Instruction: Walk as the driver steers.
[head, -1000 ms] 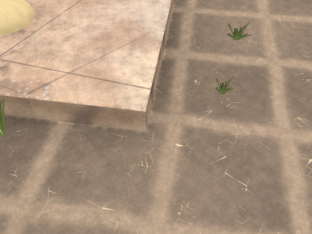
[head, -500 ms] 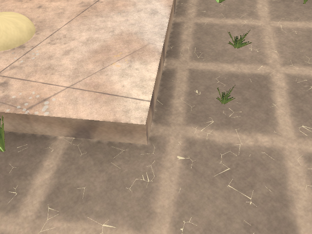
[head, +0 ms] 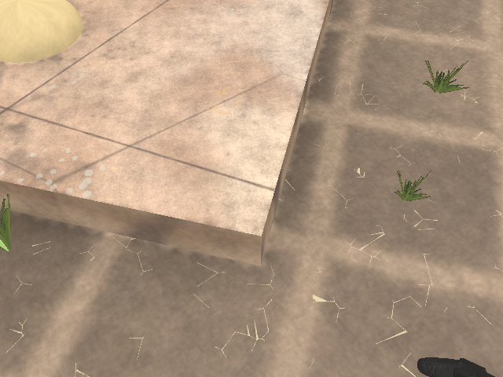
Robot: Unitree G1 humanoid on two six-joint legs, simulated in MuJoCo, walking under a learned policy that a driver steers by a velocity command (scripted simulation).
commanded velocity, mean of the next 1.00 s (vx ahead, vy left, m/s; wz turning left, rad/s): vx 0.49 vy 0.00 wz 0.00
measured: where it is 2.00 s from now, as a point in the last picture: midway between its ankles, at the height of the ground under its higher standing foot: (229, 130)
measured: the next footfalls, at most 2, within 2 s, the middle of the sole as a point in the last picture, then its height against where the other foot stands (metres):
left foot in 0.04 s outside the picture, level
right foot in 0.56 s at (316, 375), level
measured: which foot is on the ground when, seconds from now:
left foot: up 0.00-0.02, down 0.04-0.58, up 0.60-1.00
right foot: down 0.00-0.04, up 0.06-0.54, down 0.56-1.00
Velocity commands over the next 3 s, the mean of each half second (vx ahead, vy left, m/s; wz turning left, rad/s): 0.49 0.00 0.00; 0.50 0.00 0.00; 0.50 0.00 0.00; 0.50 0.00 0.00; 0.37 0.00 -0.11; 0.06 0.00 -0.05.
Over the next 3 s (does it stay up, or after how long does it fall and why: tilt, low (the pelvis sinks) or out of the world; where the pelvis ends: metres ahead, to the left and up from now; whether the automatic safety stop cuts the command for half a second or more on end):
stays up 1.53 0.25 0.17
